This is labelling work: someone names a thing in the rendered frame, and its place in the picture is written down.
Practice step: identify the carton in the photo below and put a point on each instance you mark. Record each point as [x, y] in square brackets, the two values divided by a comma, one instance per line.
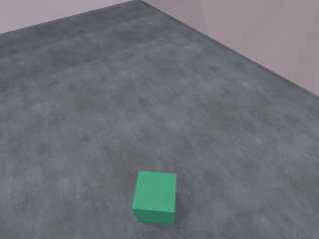
[154, 199]

